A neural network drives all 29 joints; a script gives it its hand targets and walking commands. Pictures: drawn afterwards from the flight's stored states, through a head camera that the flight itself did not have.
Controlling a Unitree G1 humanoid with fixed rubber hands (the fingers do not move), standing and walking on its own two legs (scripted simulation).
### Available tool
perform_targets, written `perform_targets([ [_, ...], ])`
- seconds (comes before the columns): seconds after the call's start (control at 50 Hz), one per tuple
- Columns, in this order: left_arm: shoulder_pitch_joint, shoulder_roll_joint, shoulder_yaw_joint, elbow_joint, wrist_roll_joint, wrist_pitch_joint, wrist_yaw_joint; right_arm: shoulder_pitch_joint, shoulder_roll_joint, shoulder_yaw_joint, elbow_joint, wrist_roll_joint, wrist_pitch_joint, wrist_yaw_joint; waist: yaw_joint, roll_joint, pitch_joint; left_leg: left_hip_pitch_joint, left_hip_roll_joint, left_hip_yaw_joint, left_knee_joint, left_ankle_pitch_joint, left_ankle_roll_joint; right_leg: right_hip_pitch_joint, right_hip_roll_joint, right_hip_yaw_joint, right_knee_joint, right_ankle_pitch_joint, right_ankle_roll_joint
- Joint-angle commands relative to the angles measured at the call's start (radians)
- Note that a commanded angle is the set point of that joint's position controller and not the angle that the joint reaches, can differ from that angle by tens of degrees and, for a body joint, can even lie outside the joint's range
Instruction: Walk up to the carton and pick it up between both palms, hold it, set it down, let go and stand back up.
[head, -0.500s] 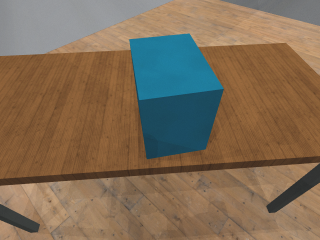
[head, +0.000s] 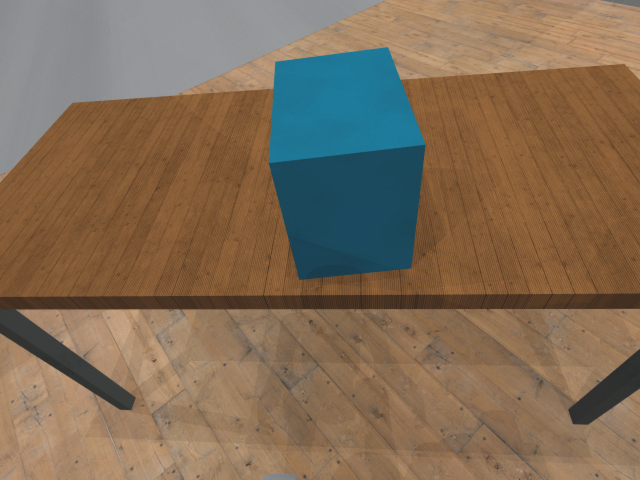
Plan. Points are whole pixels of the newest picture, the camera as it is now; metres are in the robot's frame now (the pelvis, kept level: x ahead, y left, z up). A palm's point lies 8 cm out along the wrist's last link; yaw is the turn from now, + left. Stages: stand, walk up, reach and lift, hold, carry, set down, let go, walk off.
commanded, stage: walk up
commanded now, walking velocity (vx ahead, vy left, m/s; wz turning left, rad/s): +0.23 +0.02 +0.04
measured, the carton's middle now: (343, 164) +0.55 -0.02 +0.08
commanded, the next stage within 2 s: none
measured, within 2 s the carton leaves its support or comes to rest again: neither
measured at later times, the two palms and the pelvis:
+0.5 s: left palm out of the picture +0.06 +0.25 -0.17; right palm out of the picture -0.02 -0.18 -0.13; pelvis +0.06 +0.03 +0.00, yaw -1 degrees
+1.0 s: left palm out of the picture +0.12 +0.27 -0.16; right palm out of the picture +0.13 -0.21 -0.15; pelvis +0.08 +0.02 -0.02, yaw +1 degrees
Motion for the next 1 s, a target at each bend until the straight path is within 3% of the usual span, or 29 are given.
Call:
perform_targets([
  [0.0,0.086,0.161,0.041,-0.003,-0.005,-0.007,-0.004,0.054,-0.035,0.023,-0.008,-0.004,-0.013,-0.001,0.034,-0.327,0.002,-0.020,0.021,0.149,-0.218,-0.154,-0.027,0.087,-0.203,0.294,-0.321,-0.499,-0.079],
  [0.04,0.115,0.205,0.050,0.020,0.009,-0.001,-0.002,-0.006,-0.044,0.014,-0.013,-0.009,-0.025,-0.006,0.056,-0.225,0.055,-0.037,0.042,0.153,-0.301,-0.186,-0.025,0.122,-0.274,0.398,-0.341,-0.487,-0.118],
  [0.08,0.133,0.206,0.051,0.043,0.004,-0.002,0.001,-0.033,0.020,0.038,-0.022,0.001,-0.056,-0.007,0.069,-0.149,0.059,-0.006,0.055,0.152,-0.407,-0.202,-0.001,0.149,-0.280,0.384,-0.300,-0.378,-0.138],
  [0.14,0.061,0.178,0.052,0.049,-0.010,0.007,-0.001,0.069,0.052,0.051,0.009,0.010,-0.090,-0.011,-0.005,-0.124,0.014,0.322,0.017,0.194,-0.724,-0.038,0.046,-0.019,-0.181,0.254,-0.201,-0.324,-0.085],
  [0.16,0.032,0.146,0.051,0.059,-0.012,0.008,-0.004,0.153,0.014,0.043,0.027,0.002,-0.105,-0.013,-0.043,-0.142,0.016,0.477,0.068,0.140,-0.778,-0.007,0.068,-0.141,-0.134,0.200,-0.102,-0.285,-0.057],
  [0.18,-0.008,0.092,0.039,0.035,-0.021,0.006,-0.007,0.274,-0.059,0.022,0.055,0.000,-0.118,-0.014,-0.104,0.065,-0.002,0.641,0.252,-0.082,-0.856,-0.181,0.109,-0.343,-0.058,0.085,0.138,-0.307,-0.006],
  [0.2,-0.053,0.061,0.040,0.015,-0.014,0.007,-0.011,0.333,-0.128,0.011,0.076,-0.013,-0.116,-0.016,-0.109,0.148,0.069,0.620,0.456,-0.311,-0.880,-0.320,0.124,-0.528,0.010,0.013,0.308,-0.308,0.034],
  [0.22,-0.105,0.109,0.054,-0.004,0.004,0.019,-0.016,0.341,-0.172,-0.004,0.070,-0.017,-0.102,-0.027,-0.120,0.096,0.096,0.506,0.573,-0.410,-0.933,-0.474,0.187,-0.570,-0.010,0.045,0.400,-0.258,0.039],
  [0.24,-0.104,0.132,0.059,-0.008,0.011,0.022,-0.029,0.278,-0.132,0.000,0.066,-0.015,-0.100,-0.031,-0.076,0.069,0.197,0.445,0.562,-0.383,-0.929,-0.414,0.185,-0.590,-0.047,0.085,0.477,-0.194,0.043],
  [0.28,-0.060,0.113,0.068,0.040,0.022,0.024,-0.056,0.209,-0.040,0.045,0.043,0.002,-0.106,-0.035,-0.031,-0.004,0.253,0.394,0.417,-0.146,-0.894,-0.126,0.092,-0.554,-0.043,0.136,0.544,-0.053,0.064],
  [0.3,0.026,0.093,0.055,0.061,0.020,0.029,-0.060,0.170,-0.029,0.050,0.022,0.010,-0.109,-0.035,0.015,0.061,0.226,0.326,0.360,-0.022,-0.873,-0.005,0.057,-0.473,-0.025,0.118,0.537,-0.028,0.075],
  [0.32,0.059,0.061,0.047,0.079,0.015,0.035,-0.060,0.172,0.017,0.068,0.020,0.015,-0.119,-0.032,0.023,0.055,0.222,0.304,0.320,0.038,-0.841,0.167,0.035,-0.415,-0.033,0.109,0.567,0.004,0.082],
  [0.34,0.066,0.028,0.036,0.086,0.007,0.041,-0.055,0.188,0.047,0.081,0.040,0.018,-0.127,-0.027,0.026,0.146,0.173,0.283,0.264,0.089,-0.804,0.407,0.029,-0.319,-0.009,0.090,0.542,0.021,0.078],
  [0.44,-0.066,0.059,0.017,0.032,-0.011,0.031,-0.036,0.240,0.052,0.097,0.103,0.020,-0.142,-0.030,0.010,0.289,0.187,0.288,0.150,0.239,-0.671,0.975,0.053,-0.212,0.035,-0.015,0.334,0.033,0.084],
  [0.5,-0.112,0.077,0.013,0.017,-0.013,0.018,-0.019,0.296,-0.023,0.076,0.122,0.005,-0.133,-0.034,-0.026,0.165,0.146,0.397,0.190,0.191,-0.607,1.060,0.096,-0.170,0.078,-0.097,0.223,0.033,0.081],
  [0.56,0.001,0.090,0.014,0.048,-0.018,-0.007,-0.004,0.286,-0.051,0.063,0.130,0.006,-0.121,-0.042,0.029,0.092,0.040,0.472,0.193,0.157,-0.462,0.940,0.102,0.016,0.047,-0.057,-0.035,0.154,0.057],
  [0.58,0.104,0.123,0.025,0.084,-0.016,-0.027,0.000,0.295,-0.045,0.055,0.132,0.015,-0.120,-0.044,0.065,0.035,-0.009,0.399,0.171,0.150,-0.363,0.735,0.075,0.177,-0.040,0.009,-0.095,0.500,0.053],
  [0.6,0.203,0.180,0.036,0.108,0.000,-0.046,0.005,0.369,0.018,0.070,0.127,0.027,-0.120,-0.046,0.069,-0.138,-0.130,0.175,0.130,0.157,-0.207,0.227,0.036,0.498,-0.230,0.171,0.036,1.080,-0.019],
  [0.62,0.217,0.197,0.032,0.124,-0.009,-0.037,0.004,0.420,0.116,0.093,0.140,0.055,-0.104,-0.051,0.074,-0.344,-0.190,0.092,0.041,0.150,-0.050,-0.320,0.030,0.577,-0.376,0.303,0.083,1.410,-0.155],
  [0.64,0.188,0.172,0.024,0.135,-0.024,-0.025,0.007,0.348,0.096,0.077,0.127,0.053,-0.089,-0.047,0.086,-0.369,-0.198,0.163,0.040,0.087,-0.010,-0.386,0.039,0.433,-0.377,0.334,0.018,1.343,-0.211],
  [0.66,0.126,0.125,0.006,0.117,-0.020,-0.020,0.009,0.262,0.076,0.072,0.117,0.043,-0.079,-0.037,0.076,-0.274,-0.162,0.198,0.052,0.047,0.017,-0.381,0.043,0.298,-0.339,0.287,-0.037,1.202,-0.207],
  [0.68,0.053,0.065,-0.026,0.101,-0.005,-0.019,0.011,0.205,0.070,0.067,0.095,0.027,-0.075,-0.025,0.044,-0.187,-0.087,0.180,0.072,0.039,-0.027,-0.353,0.048,0.192,-0.290,0.216,-0.059,1.043,-0.167],
  [0.74,-0.087,0.098,-0.019,0.075,-0.008,-0.016,0.020,0.224,0.126,0.076,0.118,-0.001,-0.047,-0.024,-0.010,-0.169,0.001,0.182,0.060,0.096,-0.191,-0.251,0.032,0.073,-0.192,0.101,-0.078,0.674,-0.080],
  [0.76,-0.063,0.139,-0.006,0.079,-0.002,-0.016,0.020,0.226,0.155,0.086,0.116,0.000,-0.039,-0.029,-0.006,-0.180,0.028,0.163,0.060,0.108,-0.205,-0.233,0.023,0.076,-0.195,0.080,-0.065,0.690,-0.079],
  [0.8,-0.044,0.245,0.032,0.072,-0.017,-0.002,0.035,0.112,0.034,0.050,0.045,0.023,-0.030,-0.047,0.032,-0.264,0.067,0.053,0.026,0.143,-0.125,-0.266,-0.031,0.121,-0.280,0.096,0.003,1.188,-0.117],
  [0.84,-0.014,0.216,0.030,0.066,-0.010,0.006,0.035,0.123,0.015,0.048,0.032,0.023,-0.021,-0.045,0.044,-0.207,-0.041,0.081,0.044,0.128,-0.069,-0.229,-0.038,0.118,-0.323,0.096,0.007,1.096,-0.163],
  [0.9,-0.124,0.230,0.038,0.018,0.007,0.042,0.039,0.075,0.020,0.039,-0.024,0.003,0.005,-0.028,0.007,-0.180,-0.055,0.122,0.088,0.083,-0.004,-0.191,-0.020,-0.083,-0.345,0.135,-0.064,0.581,-0.175],
  [0.96,-0.282,0.241,0.059,-0.030,0.005,0.068,0.045,0.104,0.046,0.044,-0.056,-0.010,0.004,-0.011,-0.079,-0.235,-0.022,0.193,0.117,0.093,-0.216,-0.071,0.018,-0.185,-0.277,0.078,-0.033,0.231,-0.090],
  [0.98,-0.297,0.226,0.055,-0.046,-0.001,0.080,0.041,0.132,0.034,0.042,-0.044,-0.014,-0.003,-0.012,-0.086,-0.181,-0.021,0.231,0.106,0.115,-0.326,0.007,0.029,-0.222,-0.239,0.067,0.000,0.118,-0.070],
])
